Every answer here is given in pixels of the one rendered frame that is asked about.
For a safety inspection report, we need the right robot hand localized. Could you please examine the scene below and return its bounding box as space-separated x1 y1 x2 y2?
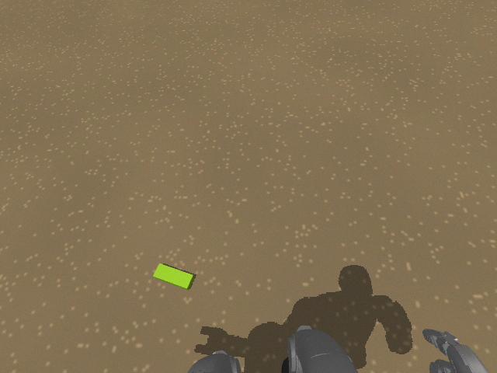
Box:
422 329 489 373

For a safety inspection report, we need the small box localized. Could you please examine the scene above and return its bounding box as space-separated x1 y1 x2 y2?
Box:
153 263 194 290

